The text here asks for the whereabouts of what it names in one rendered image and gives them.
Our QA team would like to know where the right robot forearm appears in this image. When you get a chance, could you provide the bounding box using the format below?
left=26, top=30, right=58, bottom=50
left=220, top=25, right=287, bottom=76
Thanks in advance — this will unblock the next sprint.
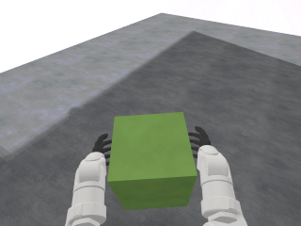
left=197, top=145, right=247, bottom=226

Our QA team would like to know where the robot left hand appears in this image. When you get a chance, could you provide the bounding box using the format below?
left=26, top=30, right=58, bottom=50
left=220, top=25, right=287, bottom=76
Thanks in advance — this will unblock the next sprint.
left=92, top=133, right=112, bottom=166

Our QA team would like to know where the left robot forearm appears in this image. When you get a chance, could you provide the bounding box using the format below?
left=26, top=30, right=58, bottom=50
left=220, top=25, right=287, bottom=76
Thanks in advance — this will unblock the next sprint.
left=65, top=152, right=106, bottom=226

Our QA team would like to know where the robot right hand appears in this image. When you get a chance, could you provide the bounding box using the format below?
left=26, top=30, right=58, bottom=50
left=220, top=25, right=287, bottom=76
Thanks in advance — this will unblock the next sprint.
left=188, top=126, right=212, bottom=158

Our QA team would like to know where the carton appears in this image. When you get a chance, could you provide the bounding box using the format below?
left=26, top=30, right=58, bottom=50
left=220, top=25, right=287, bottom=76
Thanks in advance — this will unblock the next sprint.
left=107, top=112, right=198, bottom=210

